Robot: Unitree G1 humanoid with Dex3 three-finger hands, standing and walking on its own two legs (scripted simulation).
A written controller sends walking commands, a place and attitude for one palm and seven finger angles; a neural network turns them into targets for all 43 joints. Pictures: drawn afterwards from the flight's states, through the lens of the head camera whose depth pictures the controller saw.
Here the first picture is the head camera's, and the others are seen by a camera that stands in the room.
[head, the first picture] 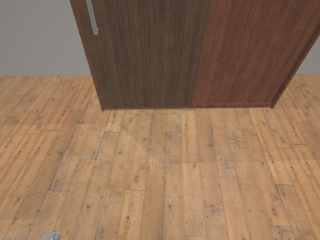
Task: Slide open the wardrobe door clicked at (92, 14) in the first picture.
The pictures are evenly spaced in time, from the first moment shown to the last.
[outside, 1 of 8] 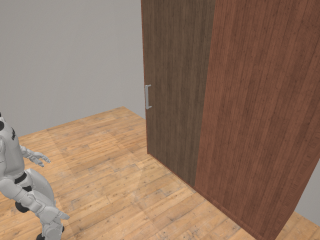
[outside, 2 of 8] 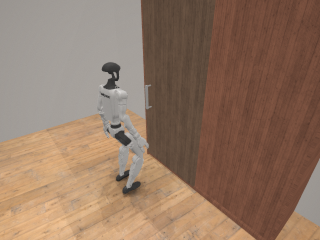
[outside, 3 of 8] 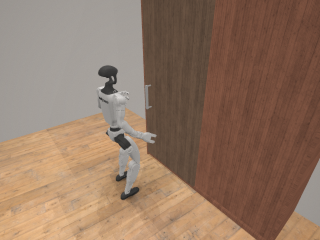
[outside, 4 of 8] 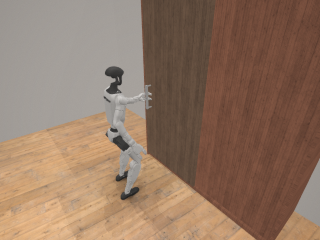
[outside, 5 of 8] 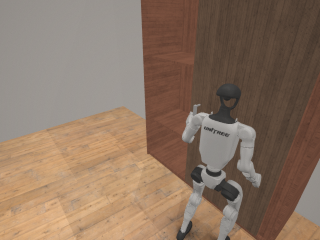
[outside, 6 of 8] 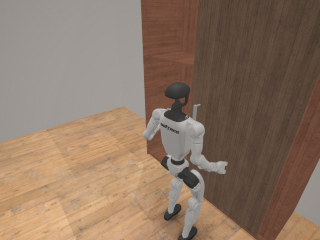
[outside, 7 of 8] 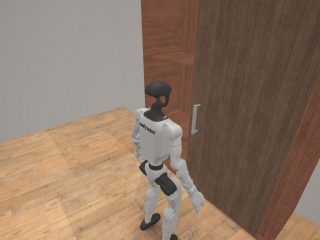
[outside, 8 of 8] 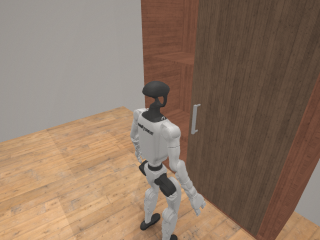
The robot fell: no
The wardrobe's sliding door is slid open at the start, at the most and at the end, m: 0.00 0.67 0.67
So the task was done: yes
